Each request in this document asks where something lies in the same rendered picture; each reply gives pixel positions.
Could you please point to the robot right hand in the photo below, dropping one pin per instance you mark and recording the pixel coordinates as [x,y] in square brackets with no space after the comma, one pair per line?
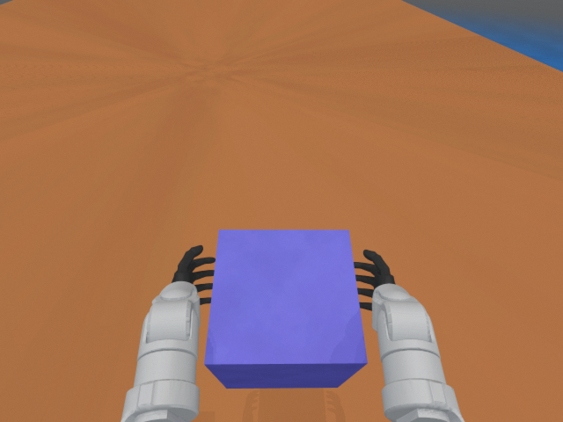
[381,272]

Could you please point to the robot left forearm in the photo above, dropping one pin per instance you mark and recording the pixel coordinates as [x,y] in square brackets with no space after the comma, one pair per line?
[164,388]

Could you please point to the carton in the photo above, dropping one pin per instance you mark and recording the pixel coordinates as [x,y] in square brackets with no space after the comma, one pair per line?
[284,310]

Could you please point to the robot left hand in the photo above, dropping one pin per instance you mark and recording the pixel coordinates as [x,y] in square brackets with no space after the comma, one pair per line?
[188,264]

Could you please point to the robot right forearm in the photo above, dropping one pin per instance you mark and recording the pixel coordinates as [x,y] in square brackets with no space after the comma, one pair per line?
[415,388]

